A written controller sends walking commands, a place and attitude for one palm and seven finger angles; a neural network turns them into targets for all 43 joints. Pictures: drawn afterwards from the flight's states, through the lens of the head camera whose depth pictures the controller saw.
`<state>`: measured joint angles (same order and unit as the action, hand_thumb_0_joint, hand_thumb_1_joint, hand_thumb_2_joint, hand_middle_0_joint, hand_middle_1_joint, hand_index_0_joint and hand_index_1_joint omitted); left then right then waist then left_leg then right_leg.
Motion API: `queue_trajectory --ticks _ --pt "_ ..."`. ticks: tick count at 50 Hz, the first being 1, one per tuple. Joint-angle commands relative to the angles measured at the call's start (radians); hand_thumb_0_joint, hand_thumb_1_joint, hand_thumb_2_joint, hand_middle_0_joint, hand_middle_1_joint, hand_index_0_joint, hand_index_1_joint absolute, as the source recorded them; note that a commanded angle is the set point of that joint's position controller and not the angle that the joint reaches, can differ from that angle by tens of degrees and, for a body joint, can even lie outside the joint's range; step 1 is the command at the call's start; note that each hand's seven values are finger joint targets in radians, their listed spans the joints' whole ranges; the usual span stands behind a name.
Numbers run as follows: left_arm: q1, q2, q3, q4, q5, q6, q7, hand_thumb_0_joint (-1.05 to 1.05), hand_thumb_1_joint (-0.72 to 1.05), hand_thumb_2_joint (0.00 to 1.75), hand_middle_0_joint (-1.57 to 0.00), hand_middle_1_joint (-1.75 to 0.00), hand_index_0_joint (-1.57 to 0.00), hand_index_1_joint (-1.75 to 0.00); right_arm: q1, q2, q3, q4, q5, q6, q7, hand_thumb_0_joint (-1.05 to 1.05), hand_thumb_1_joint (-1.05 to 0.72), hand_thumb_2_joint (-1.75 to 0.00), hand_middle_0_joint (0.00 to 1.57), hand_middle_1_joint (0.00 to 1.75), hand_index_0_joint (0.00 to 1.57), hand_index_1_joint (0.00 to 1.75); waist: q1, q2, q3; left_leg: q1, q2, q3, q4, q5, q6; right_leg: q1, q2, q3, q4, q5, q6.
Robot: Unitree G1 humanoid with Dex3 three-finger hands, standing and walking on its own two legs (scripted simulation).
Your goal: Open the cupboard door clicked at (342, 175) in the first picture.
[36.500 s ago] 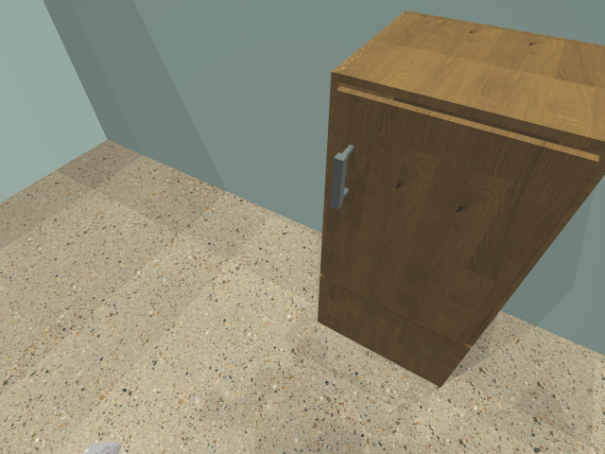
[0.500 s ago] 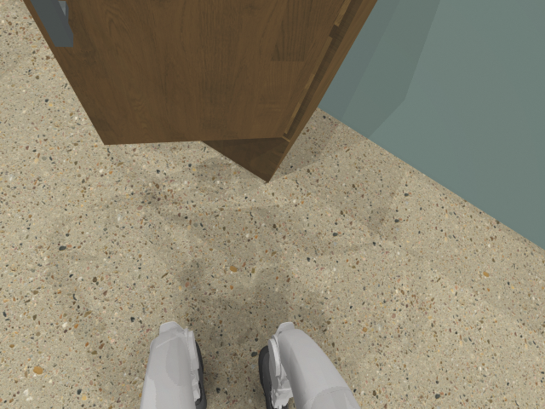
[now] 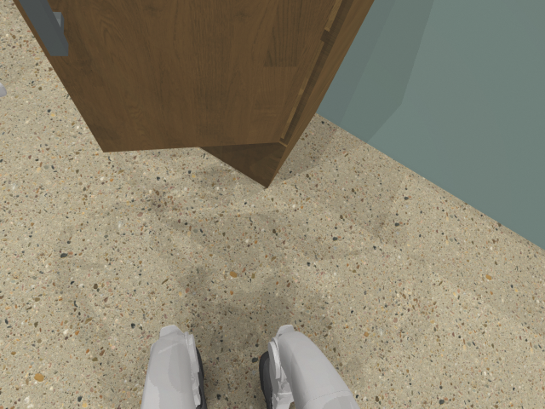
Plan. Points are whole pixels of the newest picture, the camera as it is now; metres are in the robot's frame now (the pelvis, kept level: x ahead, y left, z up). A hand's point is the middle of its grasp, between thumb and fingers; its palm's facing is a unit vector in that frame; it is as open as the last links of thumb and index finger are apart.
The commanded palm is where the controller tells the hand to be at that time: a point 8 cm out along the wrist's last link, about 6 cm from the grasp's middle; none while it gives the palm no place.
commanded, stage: slide the fingers in behind the handle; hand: left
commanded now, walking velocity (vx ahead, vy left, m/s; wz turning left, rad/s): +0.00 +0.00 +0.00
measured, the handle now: out of the picture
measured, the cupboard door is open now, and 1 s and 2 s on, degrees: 39 39 40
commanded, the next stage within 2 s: close the thumb around the handle in 1.54 s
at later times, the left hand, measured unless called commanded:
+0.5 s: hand out of the picture +0.55 +0.27 +0.10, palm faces +0.07 -1.00 +0.00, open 14.0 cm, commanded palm +0.54 +0.29 +0.09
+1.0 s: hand (28, 35) +0.56 +0.23 +0.09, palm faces +0.07 -1.00 -0.01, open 14.0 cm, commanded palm +0.55 +0.26 +0.09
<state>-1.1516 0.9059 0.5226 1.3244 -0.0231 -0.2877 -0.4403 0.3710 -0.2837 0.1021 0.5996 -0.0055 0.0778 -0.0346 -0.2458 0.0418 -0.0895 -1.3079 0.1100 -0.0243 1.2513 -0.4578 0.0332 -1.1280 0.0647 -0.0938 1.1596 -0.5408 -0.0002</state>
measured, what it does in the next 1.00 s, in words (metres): stands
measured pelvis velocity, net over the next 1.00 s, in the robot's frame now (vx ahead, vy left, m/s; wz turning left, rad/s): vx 0.00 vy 0.00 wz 0.01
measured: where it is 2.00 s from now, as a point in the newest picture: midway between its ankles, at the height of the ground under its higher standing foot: (235, 400)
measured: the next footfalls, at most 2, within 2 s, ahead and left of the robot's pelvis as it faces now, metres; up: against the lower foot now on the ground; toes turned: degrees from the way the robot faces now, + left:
none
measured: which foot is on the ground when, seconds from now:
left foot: down 0.00-1.00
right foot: down 0.00-1.00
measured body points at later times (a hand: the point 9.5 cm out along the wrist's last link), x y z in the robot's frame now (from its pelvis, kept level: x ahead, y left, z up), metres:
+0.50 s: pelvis +0.00 +0.00 +0.00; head +0.17 +0.05 +0.42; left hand +0.54 +0.32 +0.10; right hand -0.02 -0.27 -0.09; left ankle +0.05 +0.10 -0.62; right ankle +0.00 -0.13 -0.62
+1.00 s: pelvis +0.00 +0.00 +0.01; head +0.17 +0.04 +0.42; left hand +0.55 +0.28 +0.10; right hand -0.02 -0.27 -0.09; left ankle +0.05 +0.10 -0.62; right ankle +0.00 -0.13 -0.62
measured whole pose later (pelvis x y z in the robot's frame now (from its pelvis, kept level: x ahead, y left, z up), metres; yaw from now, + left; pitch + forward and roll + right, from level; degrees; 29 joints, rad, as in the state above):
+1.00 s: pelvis +0.00 +0.00 +0.01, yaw +1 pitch +28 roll -6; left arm -1.12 0.70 0.46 1.27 -0.02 -0.32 -0.27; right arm 0.40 -0.27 0.07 0.63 -0.03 0.06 0.01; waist -0.24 0.05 -0.11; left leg -1.26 0.10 -0.01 1.22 -0.45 0.03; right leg -1.10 0.06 -0.08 1.15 -0.54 0.00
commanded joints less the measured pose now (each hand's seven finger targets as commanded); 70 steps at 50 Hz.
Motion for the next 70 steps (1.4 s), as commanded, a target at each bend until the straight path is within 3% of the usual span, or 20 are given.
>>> queue_trajectory --ticks 1,8,16,19,22,24,28,30,33,36,43,46,49,52,55,56,58,62,66,70 --pt "-0.400 0.273 0.008 -0.238 -0.040 -0.058 -0.019 0.00 -0.50 0.30 -0.30 -1.20 -0.30 -1.20 0.226 -0.219 -0.079 -0.010 -0.001 -0.006 -0.018 0.00 -0.90 -0.90 0.20 0.30 0.20 0.30 -0.002 0.273 -0.581 0.681 -0.023 -0.083 -0.080 0.419 0.010 0.028 0.026 0.032 -0.138 0.316 -0.020" --pt "-0.392 0.250 0.019 -0.286 -0.043 -0.044 0.002 0.00 -0.50 0.30 -0.30 -1.20 -0.30 -1.20 0.238 -0.213 -0.088 0.001 -0.004 -0.008 -0.010 0.00 -0.90 -0.90 0.20 0.30 0.20 0.30 0.016 0.292 -0.609 0.716 -0.024 -0.088 -0.089 0.435 0.006 0.031 0.028 0.028 -0.143 0.317 -0.022" --pt "-0.402 0.178 -0.016 -0.287 -0.037 -0.058 0.049 0.00 -0.50 0.30 -0.30 -1.20 -0.30 -1.20 0.236 -0.209 -0.093 0.012 -0.007 -0.016 0.001 0.00 -0.90 -0.90 0.20 0.30 0.20 0.30 0.005 0.298 -0.572 0.744 -0.024 -0.098 -0.118 0.390 0.000 0.001 0.027 0.024 -0.159 0.275 -0.026" --pt "-0.382 0.178 -0.013 -0.252 -0.037 -0.052 0.061 0.00 -0.50 0.30 -0.30 -1.20 -0.30 -1.20 0.235 -0.209 -0.092 0.009 -0.007 -0.017 0.001 0.00 -0.90 -0.90 0.20 0.30 0.20 0.30 -0.002 0.241 -0.533 0.687 -0.026 -0.084 -0.118 0.356 0.007 0.027 0.027 0.030 -0.169 0.269 -0.022" --pt "-0.394 0.161 -0.026 -0.251 -0.030 -0.059 0.070 0.00 -0.50 0.30 -0.30 -1.20 -0.30 -1.20 0.233 -0.206 -0.090 0.006 -0.010 -0.020 0.003 0.00 -0.90 -0.90 0.20 0.30 0.20 0.30 -0.001 0.265 -0.530 0.689 -0.028 -0.083 -0.118 0.359 0.006 0.018 0.024 0.029 -0.165 0.268 -0.023" --pt "-0.372 0.186 -0.003 -0.259 -0.030 -0.066 0.076 0.00 -0.50 0.30 -0.30 -1.20 -0.30 -1.20 0.236 -0.209 -0.091 0.001 -0.012 -0.018 0.004 0.00 -0.90 -0.90 0.20 0.30 0.20 0.30 0.013 0.263 -0.543 0.688 -0.028 -0.083 -0.122 0.371 0.003 0.040 0.026 0.028 -0.160 0.278 -0.025" --pt "-0.373 0.140 -0.022 -0.261 -0.038 -0.077 0.078 0.00 -0.50 0.30 -0.30 -1.20 -0.30 -1.20 0.236 -0.206 -0.098 0.005 -0.012 -0.019 0.009 0.00 -0.90 -0.90 0.20 0.30 0.20 0.30 0.002 0.231 -0.545 0.684 -0.029 -0.078 -0.117 0.377 0.006 0.046 0.026 0.032 -0.163 0.291 -0.021" --pt "-0.378 0.131 -0.022 -0.284 -0.041 -0.084 0.081 0.00 -0.50 0.30 -0.30 -1.20 -0.30 -1.20 0.239 -0.205 -0.098 0.003 -0.014 -0.020 0.011 0.00 -0.90 -0.90 0.20 0.30 0.20 0.30 0.012 0.271 -0.556 0.714 -0.030 -0.085 -0.124 0.383 0.002 0.027 0.025 0.028 -0.156 0.282 -0.028" --pt "-0.393 0.103 -0.038 -0.265 -0.038 -0.078 0.095 0.00 -0.50 0.30 -0.30 -1.20 -0.30 -1.20 0.242 -0.206 -0.102 0.012 -0.014 -0.018 0.011 0.00 -0.90 -0.90 0.20 0.30 0.20 0.30 -0.002 0.232 -0.543 0.717 -0.027 -0.094 -0.128 0.360 0.001 0.012 0.024 0.025 -0.163 0.265 -0.024" --pt "-0.435 0.089 -0.042 -0.327 -0.036 -0.096 0.112 0.00 -0.50 0.30 -0.30 -1.20 -0.30 -1.20 0.246 -0.204 -0.107 0.019 -0.020 -0.022 0.014 0.00 -0.90 -0.90 0.20 0.30 0.20 0.30 0.003 0.289 -0.587 0.777 -0.026 -0.104 -0.135 0.391 -0.004 -0.001 0.022 0.023 -0.157 0.272 -0.028" --pt "-0.415 0.024 -0.075 -0.261 -0.022 -0.082 0.152 0.00 -0.50 0.30 -0.30 -1.20 -0.30 -1.20 0.250 -0.196 -0.105 0.019 -0.024 -0.021 0.023 0.00 -0.90 -0.90 0.20 0.30 0.20 0.30 -0.010 0.227 -0.540 0.720 -0.034 -0.094 -0.135 0.361 0.001 0.012 0.022 0.024 -0.166 0.265 -0.025" --pt "-0.422 0.065 -0.038 -0.298 -0.017 -0.101 0.168 0.00 -0.50 0.30 -0.30 -1.20 -0.30 -1.20 0.250 -0.197 -0.107 0.018 -0.029 -0.022 0.025 0.00 -0.90 -0.90 0.20 0.30 0.20 0.30 0.004 0.255 -0.588 0.740 -0.034 -0.090 -0.126 0.402 0.001 0.031 0.021 0.029 -0.158 0.292 -0.026" --pt "-0.411 0.035 -0.062 -0.274 -0.012 -0.100 0.175 0.00 -0.50 0.30 -0.30 -1.20 -0.30 -1.20 0.249 -0.192 -0.105 0.015 -0.027 -0.019 0.029 0.00 -0.90 -0.90 0.20 0.30 0.20 0.30 -0.003 0.219 -0.550 0.697 -0.037 -0.079 -0.125 0.381 0.004 0.051 0.022 0.032 -0.163 0.293 -0.023" --pt "-0.419 0.042 -0.051 -0.276 -0.010 -0.105 0.185 0.00 -0.50 0.30 -0.30 -1.20 -0.30 -1.20 0.253 -0.192 -0.107 0.018 -0.029 -0.018 0.030 0.00 -0.90 -0.90 0.20 0.30 0.20 0.30 -0.002 0.224 -0.564 0.700 -0.035 -0.081 -0.122 0.388 0.003 0.051 0.021 0.031 -0.157 0.297 -0.024" --pt "-0.412 0.004 -0.062 -0.321 -0.016 -0.118 0.190 0.00 -0.50 0.30 -0.30 -1.20 -0.30 -1.20 0.257 -0.187 -0.114 0.016 -0.032 -0.020 0.035 0.00 -0.90 -0.90 0.20 0.30 0.20 0.30 0.006 0.255 -0.611 0.745 -0.038 -0.081 -0.120 0.437 0.002 0.057 0.022 0.033 -0.151 0.329 -0.027" --pt "-0.398 -0.003 -0.061 -0.306 -0.018 -0.113 0.191 0.00 -0.50 0.30 -0.30 -1.20 -0.30 -1.20 0.255 -0.186 -0.115 0.019 -0.030 -0.019 0.036 0.00 -0.90 -0.90 0.20 0.30 0.20 0.30 0.005 0.235 -0.603 0.739 -0.038 -0.076 -0.118 0.436 0.002 0.063 0.022 0.034 -0.158 0.338 -0.024" --pt "-0.367 0.018 -0.046 -0.251 -0.017 -0.097 0.195 0.00 -0.50 0.30 -0.30 -1.20 -0.30 -1.20 0.257 -0.189 -0.112 0.019 -0.026 -0.013 0.034 0.00 -0.90 -0.90 0.20 0.30 0.20 0.30 0.000 0.170 -0.549 0.668 -0.041 -0.064 -0.121 0.393 0.008 0.096 0.022 0.039 -0.169 0.330 -0.018" --pt "-0.420 0.072 -0.028 -0.277 -0.003 -0.104 0.207 0.00 -0.50 0.30 -0.30 -1.20 -0.30 -1.20 0.254 -0.188 -0.106 0.018 -0.027 -0.016 0.031 0.00 -0.90 -0.90 0.20 0.30 0.20 0.30 0.002 0.204 -0.560 0.636 -0.042 -0.053 -0.109 0.384 0.012 0.111 0.020 0.051 -0.161 0.339 -0.018" --pt "-0.413 0.047 -0.039 -0.298 -0.007 -0.130 0.203 0.00 -0.50 0.30 -0.30 -1.20 -0.30 -1.20 0.256 -0.183 -0.110 0.021 -0.029 -0.021 0.033 0.00 -0.90 -0.90 0.20 0.30 0.20 0.30 0.003 0.216 -0.604 0.671 -0.043 -0.054 -0.102 0.425 0.010 0.120 0.021 0.052 -0.154 0.373 -0.020" --pt "-0.361 0.016 -0.052 -0.256 -0.021 -0.108 0.187 0.00 -0.50 0.30 -0.30 -1.20 -0.30 -1.20 0.258 -0.185 -0.110 0.021 -0.024 -0.017 0.035 0.00 -0.90 -0.90 0.20 0.30 0.20 0.30 0.003 0.185 -0.571 0.650 -0.047 -0.050 -0.108 0.412 0.014 0.130 0.022 0.051 -0.161 0.375 -0.018"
